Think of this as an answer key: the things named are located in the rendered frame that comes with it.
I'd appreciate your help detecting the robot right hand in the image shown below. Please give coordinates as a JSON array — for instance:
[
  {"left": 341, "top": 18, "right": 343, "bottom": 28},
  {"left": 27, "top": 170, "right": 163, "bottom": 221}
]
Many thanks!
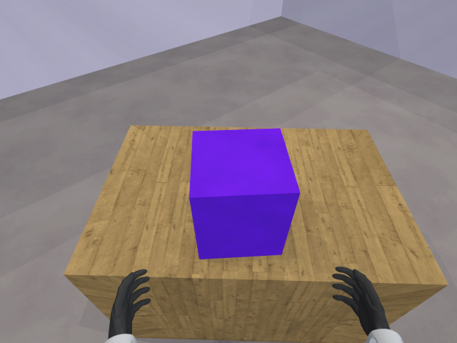
[{"left": 332, "top": 267, "right": 390, "bottom": 336}]

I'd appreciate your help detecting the right robot forearm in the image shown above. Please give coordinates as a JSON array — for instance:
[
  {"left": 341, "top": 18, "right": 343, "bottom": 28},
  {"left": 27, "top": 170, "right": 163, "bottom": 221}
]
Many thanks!
[{"left": 366, "top": 329, "right": 403, "bottom": 343}]

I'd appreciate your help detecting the pedestal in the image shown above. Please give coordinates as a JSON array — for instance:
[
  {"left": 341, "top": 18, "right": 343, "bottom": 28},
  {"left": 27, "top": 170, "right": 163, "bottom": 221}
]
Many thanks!
[{"left": 64, "top": 125, "right": 448, "bottom": 343}]

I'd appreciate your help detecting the robot left hand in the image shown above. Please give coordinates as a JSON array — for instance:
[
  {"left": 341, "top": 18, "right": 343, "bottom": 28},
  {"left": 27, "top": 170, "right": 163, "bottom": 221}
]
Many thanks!
[{"left": 108, "top": 269, "right": 151, "bottom": 339}]

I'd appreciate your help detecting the carton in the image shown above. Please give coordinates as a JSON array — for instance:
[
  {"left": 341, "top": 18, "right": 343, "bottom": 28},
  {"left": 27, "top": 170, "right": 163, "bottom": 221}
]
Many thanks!
[{"left": 189, "top": 128, "right": 300, "bottom": 259}]

